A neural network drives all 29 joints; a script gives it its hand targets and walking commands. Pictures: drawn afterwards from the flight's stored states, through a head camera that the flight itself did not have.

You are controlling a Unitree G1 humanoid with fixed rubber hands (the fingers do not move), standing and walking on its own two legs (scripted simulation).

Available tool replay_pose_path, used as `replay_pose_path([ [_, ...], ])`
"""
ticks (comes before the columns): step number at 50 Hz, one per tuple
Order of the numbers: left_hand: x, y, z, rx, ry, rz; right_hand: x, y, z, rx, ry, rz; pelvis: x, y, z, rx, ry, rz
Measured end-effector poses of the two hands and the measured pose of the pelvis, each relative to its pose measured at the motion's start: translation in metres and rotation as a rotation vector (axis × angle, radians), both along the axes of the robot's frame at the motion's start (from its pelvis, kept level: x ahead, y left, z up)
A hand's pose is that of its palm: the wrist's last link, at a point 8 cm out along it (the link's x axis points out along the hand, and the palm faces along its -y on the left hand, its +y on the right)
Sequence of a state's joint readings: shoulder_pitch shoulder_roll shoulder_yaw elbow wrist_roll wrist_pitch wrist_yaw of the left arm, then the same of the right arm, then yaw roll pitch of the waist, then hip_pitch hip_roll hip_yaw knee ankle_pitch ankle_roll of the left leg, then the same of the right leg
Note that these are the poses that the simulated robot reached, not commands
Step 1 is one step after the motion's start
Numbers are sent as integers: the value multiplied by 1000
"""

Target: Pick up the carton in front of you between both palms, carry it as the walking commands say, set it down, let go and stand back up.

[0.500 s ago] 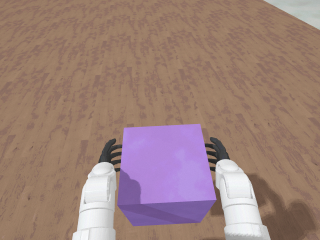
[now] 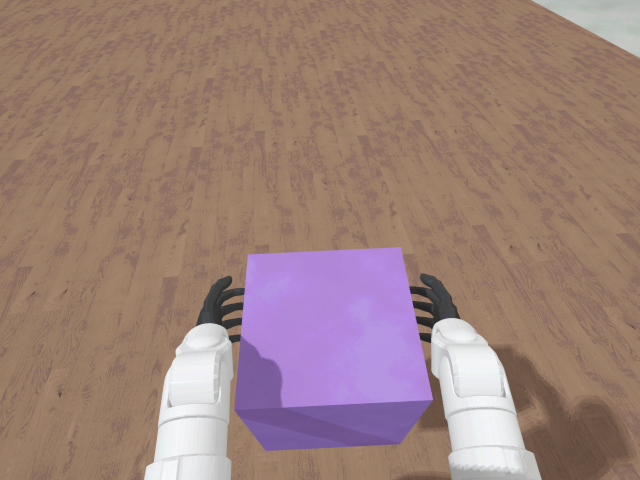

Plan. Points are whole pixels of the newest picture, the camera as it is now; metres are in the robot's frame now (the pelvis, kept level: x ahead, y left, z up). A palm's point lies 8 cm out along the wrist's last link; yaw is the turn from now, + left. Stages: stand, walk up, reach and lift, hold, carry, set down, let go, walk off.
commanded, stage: hold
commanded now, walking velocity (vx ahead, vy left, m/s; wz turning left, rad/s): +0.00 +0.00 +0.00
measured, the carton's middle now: (329, 355) +0.31 +0.00 -0.05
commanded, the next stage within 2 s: set down in 0.24 s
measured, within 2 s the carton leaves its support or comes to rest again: neither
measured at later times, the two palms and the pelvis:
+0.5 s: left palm (187, 355) +0.27 +0.18 +0.04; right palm (408, 299) +0.34 -0.11 +0.04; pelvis +0.00 -0.07 +0.01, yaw +16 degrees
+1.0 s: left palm (228, 378) +0.33 +0.17 -0.16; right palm (390, 345) +0.39 -0.12 -0.17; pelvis -0.04 -0.08 -0.10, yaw +17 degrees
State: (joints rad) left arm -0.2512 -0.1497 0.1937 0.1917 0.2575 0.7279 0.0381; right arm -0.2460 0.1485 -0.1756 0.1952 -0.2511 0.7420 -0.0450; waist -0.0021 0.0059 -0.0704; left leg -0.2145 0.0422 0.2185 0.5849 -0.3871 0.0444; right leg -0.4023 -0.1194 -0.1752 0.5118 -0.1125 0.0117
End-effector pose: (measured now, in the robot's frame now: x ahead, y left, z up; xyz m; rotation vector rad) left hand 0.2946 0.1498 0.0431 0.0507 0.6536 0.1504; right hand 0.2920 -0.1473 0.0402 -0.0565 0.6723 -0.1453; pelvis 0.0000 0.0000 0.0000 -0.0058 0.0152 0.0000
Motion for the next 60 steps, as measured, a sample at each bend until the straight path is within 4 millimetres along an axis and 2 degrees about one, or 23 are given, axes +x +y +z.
replay_pose_path([
  [5,-12,12,0,15,11,28,-1,10,1,5,3,62,-1,-3,10,-5,-72,101],
  [11,-43,41,4,0,5,202,17,44,7,9,-3,231,-1,-18,14,17,-111,199],
  [15,-54,44,9,-12,-2,266,28,53,11,4,-6,288,1,-30,15,18,-123,250],
  [21,-42,30,7,-11,21,265,42,40,6,26,20,268,0,-52,13,16,-119,280],
  [26,-23,26,-6,1,42,265,55,37,-9,29,39,250,-4,-70,7,9,-76,284],
  [31,-10,26,-38,28,62,269,67,38,-45,22,54,256,-10,-82,-4,-3,30,292],
  [38,2,21,-117,36,61,246,72,30,-125,15,50,243,-24,-91,-29,-22,257,286],
  [41,9,19,-151,22,46,239,74,27,-160,24,38,222,-30,-91,-45,-32,361,281],
  [44,17,19,-177,3,19,240,79,26,-186,46,14,199,-35,-89,-65,-41,456,276],
  [51,40,21,-208,-45,-29,266,102,28,-218,73,-25,180,-41,-79,-107,-61,608,278],
  [60,54,15,-254,-57,23,271,120,23,-260,39,28,202,-41,-69,-144,-81,712,280],
])
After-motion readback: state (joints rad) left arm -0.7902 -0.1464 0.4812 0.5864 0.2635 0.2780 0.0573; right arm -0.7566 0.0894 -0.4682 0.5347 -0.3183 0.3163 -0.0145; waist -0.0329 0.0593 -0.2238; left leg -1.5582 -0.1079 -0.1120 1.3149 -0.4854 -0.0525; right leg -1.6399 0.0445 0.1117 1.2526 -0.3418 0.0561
